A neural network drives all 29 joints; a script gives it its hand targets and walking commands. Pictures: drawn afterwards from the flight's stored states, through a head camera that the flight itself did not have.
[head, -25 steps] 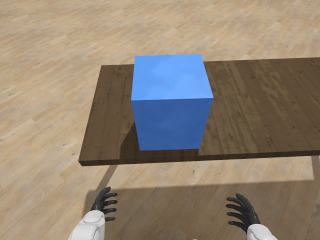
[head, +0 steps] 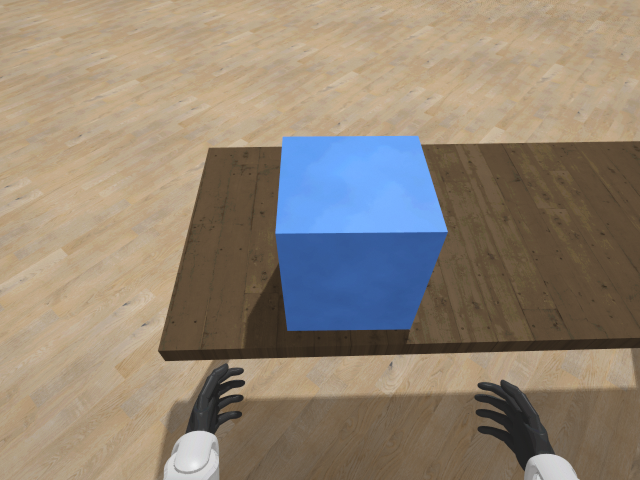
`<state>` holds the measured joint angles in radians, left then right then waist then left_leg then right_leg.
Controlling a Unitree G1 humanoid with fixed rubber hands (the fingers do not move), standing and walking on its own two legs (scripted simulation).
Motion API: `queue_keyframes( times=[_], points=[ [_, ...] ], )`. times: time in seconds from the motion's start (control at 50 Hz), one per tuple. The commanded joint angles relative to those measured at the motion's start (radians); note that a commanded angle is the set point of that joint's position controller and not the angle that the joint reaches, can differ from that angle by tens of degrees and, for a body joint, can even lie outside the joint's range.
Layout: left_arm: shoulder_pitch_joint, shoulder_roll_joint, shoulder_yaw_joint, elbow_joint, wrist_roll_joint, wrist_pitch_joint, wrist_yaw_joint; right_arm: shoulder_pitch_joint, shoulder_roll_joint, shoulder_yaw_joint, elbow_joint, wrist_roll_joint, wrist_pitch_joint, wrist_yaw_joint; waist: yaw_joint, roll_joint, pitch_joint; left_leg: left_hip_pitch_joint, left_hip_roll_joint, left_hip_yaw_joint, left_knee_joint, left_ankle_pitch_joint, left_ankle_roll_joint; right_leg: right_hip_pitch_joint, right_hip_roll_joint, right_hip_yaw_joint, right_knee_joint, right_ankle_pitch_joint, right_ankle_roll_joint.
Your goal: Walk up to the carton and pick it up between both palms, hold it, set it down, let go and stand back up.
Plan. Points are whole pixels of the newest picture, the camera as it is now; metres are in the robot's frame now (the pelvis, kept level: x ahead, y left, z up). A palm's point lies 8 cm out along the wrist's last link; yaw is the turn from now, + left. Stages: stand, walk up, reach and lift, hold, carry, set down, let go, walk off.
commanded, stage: reach and lift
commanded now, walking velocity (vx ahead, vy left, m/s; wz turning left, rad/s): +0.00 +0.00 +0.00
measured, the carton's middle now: (349, 237) +0.48 -0.01 +0.00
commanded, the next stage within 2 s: none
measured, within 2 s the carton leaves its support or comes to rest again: neither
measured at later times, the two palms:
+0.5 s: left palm (219, 358) +0.27 +0.16 -0.02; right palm (529, 371) +0.27 -0.25 -0.03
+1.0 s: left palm (237, 303) +0.34 +0.15 +0.01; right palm (519, 305) +0.35 -0.25 +0.01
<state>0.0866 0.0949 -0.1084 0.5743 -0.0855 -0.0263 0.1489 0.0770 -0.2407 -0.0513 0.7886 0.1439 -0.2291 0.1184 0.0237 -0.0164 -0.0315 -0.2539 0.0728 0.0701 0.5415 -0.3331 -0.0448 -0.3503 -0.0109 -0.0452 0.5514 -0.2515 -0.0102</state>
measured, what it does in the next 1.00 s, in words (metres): stands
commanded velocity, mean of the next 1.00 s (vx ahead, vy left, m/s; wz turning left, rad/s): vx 0.00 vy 0.00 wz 0.00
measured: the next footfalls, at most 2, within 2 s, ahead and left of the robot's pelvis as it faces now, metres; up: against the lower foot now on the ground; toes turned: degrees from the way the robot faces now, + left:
none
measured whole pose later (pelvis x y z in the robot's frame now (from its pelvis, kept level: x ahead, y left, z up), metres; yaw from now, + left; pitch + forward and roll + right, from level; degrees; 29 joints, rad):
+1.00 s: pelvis -0.01 -0.01 +0.00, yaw +0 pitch +18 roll +1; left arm -0.49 0.09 -0.06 1.01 -0.23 -0.36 0.15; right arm -0.58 -0.34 0.10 1.16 0.35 -0.37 0.09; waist 0.02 0.04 -0.23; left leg -0.56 0.08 0.07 0.48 -0.23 -0.05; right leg -0.66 0.00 -0.04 0.49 -0.15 -0.03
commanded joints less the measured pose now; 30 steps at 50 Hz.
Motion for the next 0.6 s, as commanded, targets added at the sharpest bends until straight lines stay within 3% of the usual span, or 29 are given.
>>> queue_keyframes(
  times=[0.0, 0.06, 0.08, 0.18, 0.3, 0.42, 0.5, 0.58],
  points=[
    [-0.125, 0.030, 0.002, -0.129, -0.001, -0.107, 0.007, -0.141, -0.170, -0.024, -0.063, 0.050, -0.106, 0.006, -0.004, -0.035, -0.208, 0.005, -0.101, -0.022, -0.045, 0.338, -0.035, 0.158, 0.078, 0.029, -0.051, 0.348, 0.029],
    [-0.141, 0.029, -0.001, -0.116, -0.005, -0.148, 0.011, -0.175, -0.190, -0.015, -0.025, 0.077, -0.142, 0.013, -0.008, -0.035, -0.209, 0.007, -0.102, -0.026, -0.038, 0.351, -0.041, 0.146, 0.081, 0.029, -0.048, 0.356, 0.029],
    [-0.198, 0.034, -0.011, -0.103, -0.034, -0.186, 0.015, -0.251, -0.191, 0.000, -0.071, 0.076, -0.158, 0.014, -0.028, -0.019, -0.242, -0.037, -0.109, -0.011, -0.050, 0.338, -0.035, 0.164, 0.089, 0.040, -0.053, 0.373, 0.030],
    [-0.305, 0.033, -0.031, 0.021, -0.079, -0.289, 0.026, -0.359, -0.203, 0.018, 0.053, 0.118, -0.179, 0.018, -0.037, -0.016, -0.247, -0.130, -0.106, -0.013, -0.058, 0.246, -0.023, 0.172, 0.076, 0.046, -0.028, 0.354, 0.028],
    [-0.413, 0.043, -0.038, 0.078, -0.112, -0.361, 0.042, -0.518, -0.259, 0.048, 0.088, 0.179, -0.227, 0.031, -0.021, -0.015, -0.347, -0.096, -0.090, -0.027, -0.045, 0.309, -0.034, 0.123, 0.084, 0.044, -0.023, 0.382, 0.029],
    [-0.448, 0.018, -0.038, 0.168, -0.127, -0.416, 0.035, -0.595, -0.290, 0.088, 0.201, 0.223, -0.297, 0.036, -0.020, -0.027, -0.390, -0.069, -0.081, -0.040, -0.032, 0.388, -0.053, 0.080, 0.087, 0.058, -0.046, 0.405, 0.027],
    [-0.432, 0.011, -0.017, 0.233, -0.113, -0.423, 0.026, -0.592, -0.289, 0.112, 0.252, 0.239, -0.306, 0.040, -0.008, -0.046, -0.368, -0.056, -0.075, -0.045, -0.044, 0.375, -0.055, 0.049, 0.085, 0.066, -0.079, 0.362, 0.027],
    [-0.560, 0.050, 0.004, 0.215, -0.139, -0.438, 0.030, -0.716, -0.305, 0.093, 0.215, 0.229, -0.301, 0.036, -0.009, -0.074, -0.425, -0.063, -0.075, -0.039, -0.066, 0.322, -0.048, 0.016, 0.084, 0.058, -0.094, 0.300, 0.038]
  ],
)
